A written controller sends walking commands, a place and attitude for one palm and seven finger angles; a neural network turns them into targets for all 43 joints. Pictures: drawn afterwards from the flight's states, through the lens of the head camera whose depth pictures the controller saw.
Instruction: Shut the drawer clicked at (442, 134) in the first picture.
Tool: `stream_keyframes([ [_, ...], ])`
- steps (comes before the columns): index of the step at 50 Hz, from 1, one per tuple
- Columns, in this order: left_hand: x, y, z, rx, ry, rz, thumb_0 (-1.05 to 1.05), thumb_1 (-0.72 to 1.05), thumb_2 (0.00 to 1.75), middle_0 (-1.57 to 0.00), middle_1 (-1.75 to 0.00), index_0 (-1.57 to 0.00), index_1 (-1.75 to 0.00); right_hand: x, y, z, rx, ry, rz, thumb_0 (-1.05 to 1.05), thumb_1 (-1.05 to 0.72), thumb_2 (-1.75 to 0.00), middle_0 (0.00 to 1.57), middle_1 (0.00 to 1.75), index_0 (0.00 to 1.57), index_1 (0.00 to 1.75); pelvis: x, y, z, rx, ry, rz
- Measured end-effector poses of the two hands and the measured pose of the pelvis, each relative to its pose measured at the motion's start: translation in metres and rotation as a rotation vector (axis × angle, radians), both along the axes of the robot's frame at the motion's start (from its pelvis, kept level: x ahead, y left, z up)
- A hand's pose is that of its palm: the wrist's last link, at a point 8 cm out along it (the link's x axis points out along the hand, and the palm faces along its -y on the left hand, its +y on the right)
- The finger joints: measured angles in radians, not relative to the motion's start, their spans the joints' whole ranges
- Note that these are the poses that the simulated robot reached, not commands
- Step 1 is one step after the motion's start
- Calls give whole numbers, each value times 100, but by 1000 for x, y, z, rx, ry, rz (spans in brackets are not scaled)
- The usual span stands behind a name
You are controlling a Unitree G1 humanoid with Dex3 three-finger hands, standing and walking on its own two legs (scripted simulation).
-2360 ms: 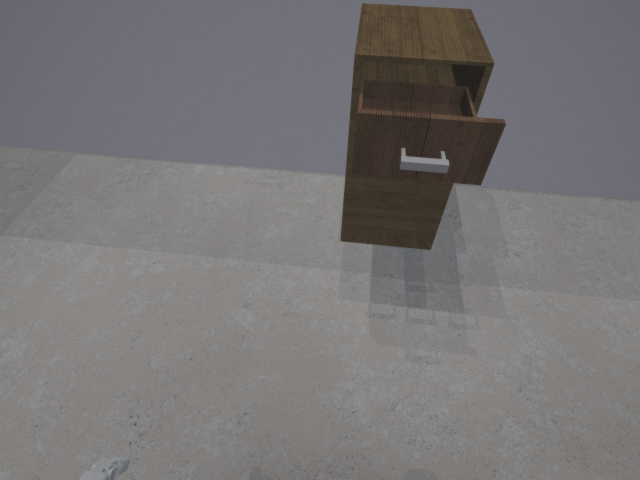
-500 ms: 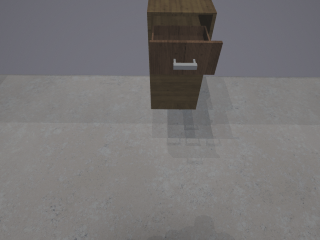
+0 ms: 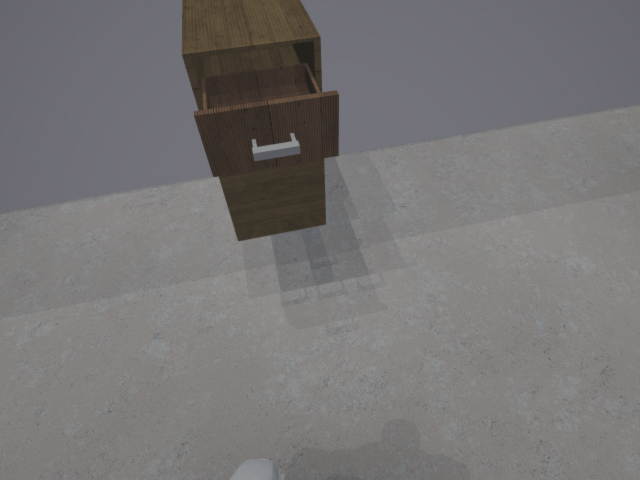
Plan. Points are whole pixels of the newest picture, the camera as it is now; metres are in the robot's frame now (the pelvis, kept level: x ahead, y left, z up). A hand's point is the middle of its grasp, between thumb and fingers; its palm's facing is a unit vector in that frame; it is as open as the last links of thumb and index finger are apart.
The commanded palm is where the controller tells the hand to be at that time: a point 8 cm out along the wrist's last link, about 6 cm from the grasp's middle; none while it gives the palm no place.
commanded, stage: walk to a spot facing it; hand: left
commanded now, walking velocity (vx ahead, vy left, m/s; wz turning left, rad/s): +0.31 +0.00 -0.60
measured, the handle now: (275, 145) +0.83 +0.20 -0.09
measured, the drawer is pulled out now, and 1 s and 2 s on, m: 0.30 0.30 0.30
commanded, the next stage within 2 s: none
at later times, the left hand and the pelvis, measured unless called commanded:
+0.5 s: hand (162, 400) +0.25 +0.30 -0.18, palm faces -0.24 -0.95 -0.20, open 7.4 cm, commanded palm none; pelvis +0.15 +0.10 +0.00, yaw -19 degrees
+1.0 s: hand (324, 280) +0.52 +0.06 -0.19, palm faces -0.62 -0.78 -0.12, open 7.4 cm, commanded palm none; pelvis +0.31 +0.01 -0.03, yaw -37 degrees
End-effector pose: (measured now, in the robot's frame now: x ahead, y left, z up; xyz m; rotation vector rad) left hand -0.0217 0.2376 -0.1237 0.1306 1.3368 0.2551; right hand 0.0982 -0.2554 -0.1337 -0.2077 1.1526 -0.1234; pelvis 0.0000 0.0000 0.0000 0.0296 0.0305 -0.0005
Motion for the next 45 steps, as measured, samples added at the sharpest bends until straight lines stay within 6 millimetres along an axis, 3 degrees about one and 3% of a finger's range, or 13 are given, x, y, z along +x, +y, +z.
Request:
stream_keyframes([
  [9,37,37,-7,-23,39,-69,1,90,90,-20,-29,-20,-30,48,38,16,0,-100,-51,1,-91,-90,20,30,20,30,40,36,0,-23,5,-100],
  [15,92,85,-32,-37,63,-134,1,90,90,-20,-29,-20,-30,87,75,20,-34,-200,-100,1,-91,-90,20,30,20,30,82,74,-16,-52,3,-180],
  [19,159,109,-38,-36,43,-235,1,91,90,-20,-29,-20,-30,72,94,24,-51,-172,-186,0,-91,-90,20,30,20,30,106,89,-13,-47,-19,-254],
  [25,277,112,-26,-48,-73,-373,1,91,90,-20,-29,-20,-30,11,123,22,-50,24,-368,0,-91,-90,20,30,20,30,147,101,-1,-67,-19,-337],
  [30,357,84,-24,-73,-120,-481,1,91,90,-20,-29,-19,-30,-41,156,16,-17,207,-519,0,-91,-90,20,30,20,30,179,103,-2,-67,-13,-403],
  [35,421,33,-29,-123,-127,-593,1,91,90,-19,-29,-19,-30,-73,194,15,46,368,-646,0,-91,-90,20,30,20,30,211,93,-7,-64,-8,-460],
  [41,492,-54,-38,-195,-147,-747,1,91,90,-20,-29,-19,-30,-78,228,13,144,504,-775,0,-91,-90,20,30,20,30,251,69,-17,-63,-1,-530],
  [45,535,-113,-44,-223,-199,-827,1,91,90,-20,-29,-20,-30,-60,227,3,206,547,-851,0,-91,-90,20,30,20,30,281,40,-29,-54,-8,-589],
])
